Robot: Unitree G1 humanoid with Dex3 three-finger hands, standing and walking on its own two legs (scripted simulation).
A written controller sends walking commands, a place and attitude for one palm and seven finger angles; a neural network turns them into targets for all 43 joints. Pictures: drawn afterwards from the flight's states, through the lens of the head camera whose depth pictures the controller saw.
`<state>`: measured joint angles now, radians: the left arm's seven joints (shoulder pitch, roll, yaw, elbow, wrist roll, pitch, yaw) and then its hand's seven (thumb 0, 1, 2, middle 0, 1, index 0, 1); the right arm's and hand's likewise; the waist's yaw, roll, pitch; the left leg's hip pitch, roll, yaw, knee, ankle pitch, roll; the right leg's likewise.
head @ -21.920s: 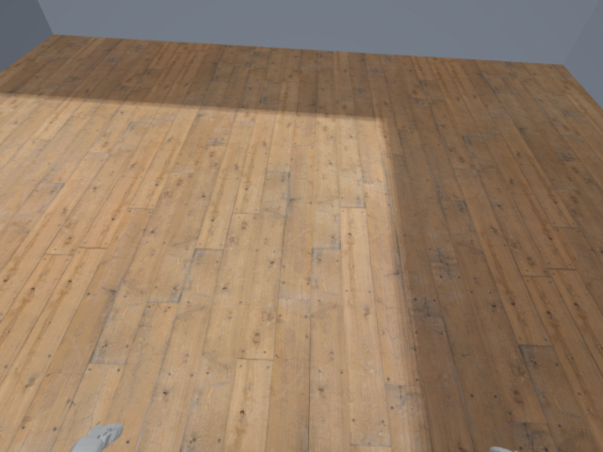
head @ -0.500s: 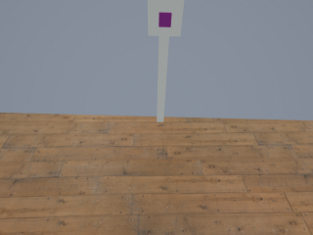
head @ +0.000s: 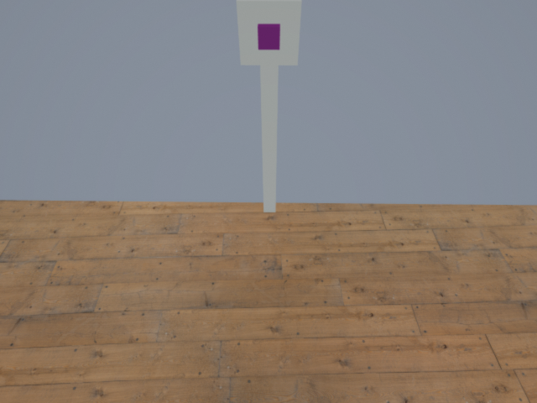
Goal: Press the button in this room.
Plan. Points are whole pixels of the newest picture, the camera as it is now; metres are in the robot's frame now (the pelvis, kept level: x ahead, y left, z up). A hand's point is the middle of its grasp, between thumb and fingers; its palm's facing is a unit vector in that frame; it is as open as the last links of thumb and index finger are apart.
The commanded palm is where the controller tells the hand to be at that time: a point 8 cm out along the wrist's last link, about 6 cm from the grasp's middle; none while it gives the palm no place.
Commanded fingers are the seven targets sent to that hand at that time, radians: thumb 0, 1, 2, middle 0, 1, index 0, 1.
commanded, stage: stand and wait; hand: left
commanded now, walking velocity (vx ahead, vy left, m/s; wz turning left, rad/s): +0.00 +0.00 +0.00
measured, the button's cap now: (268, 36) +1.05 +0.05 +0.08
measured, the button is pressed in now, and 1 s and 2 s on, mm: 0 0 0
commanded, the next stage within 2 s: look at it before walking up in 0.12 s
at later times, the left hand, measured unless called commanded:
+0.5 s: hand out of the picture -0.01 +0.16 -0.18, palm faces +0.04 -0.98 -0.17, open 7.4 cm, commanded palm none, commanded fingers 0.00 0.90 0.90 -0.20 -0.30 -0.20 -0.30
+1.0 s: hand out of the picture -0.01 +0.18 -0.18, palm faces +0.00 -0.99 -0.17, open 7.3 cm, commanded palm none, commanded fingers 0.00 0.90 0.90 -0.20 -0.30 -0.20 -0.30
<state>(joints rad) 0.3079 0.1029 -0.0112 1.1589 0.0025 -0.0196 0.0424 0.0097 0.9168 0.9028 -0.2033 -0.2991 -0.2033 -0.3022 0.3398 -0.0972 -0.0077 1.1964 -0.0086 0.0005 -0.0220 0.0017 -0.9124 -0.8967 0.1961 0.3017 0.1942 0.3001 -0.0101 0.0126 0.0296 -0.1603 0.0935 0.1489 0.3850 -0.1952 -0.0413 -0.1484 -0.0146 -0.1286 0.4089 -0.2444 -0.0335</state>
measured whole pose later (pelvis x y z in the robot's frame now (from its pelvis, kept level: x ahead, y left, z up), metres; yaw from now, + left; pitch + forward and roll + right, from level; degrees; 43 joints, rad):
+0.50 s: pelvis +0.01 +0.00 +0.00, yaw +0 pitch -1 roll +0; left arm 0.32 0.11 -0.01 1.16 0.01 -0.02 0.05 0.01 0.91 0.90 -0.20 -0.30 -0.20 -0.30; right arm 0.29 -0.11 -0.01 1.17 -0.01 -0.01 -0.03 0.01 -0.92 -0.90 0.20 0.30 0.19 0.30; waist 0.00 0.00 0.03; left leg -0.14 0.09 0.15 0.39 -0.22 -0.04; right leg -0.12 -0.02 -0.12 0.40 -0.26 -0.03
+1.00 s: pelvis +0.00 +0.02 -0.01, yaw -4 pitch -1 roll +0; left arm 0.30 0.12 0.02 1.12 0.01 0.01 0.03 0.01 0.91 0.90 -0.20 -0.30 -0.20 -0.30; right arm 0.26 -0.12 -0.04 1.14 -0.01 0.01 -0.03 0.00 -0.92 -0.90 0.20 0.30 0.20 0.30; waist 0.01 0.00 0.07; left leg -0.18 0.10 0.21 0.48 -0.26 -0.02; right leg -0.20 -0.02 -0.06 0.49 -0.27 -0.01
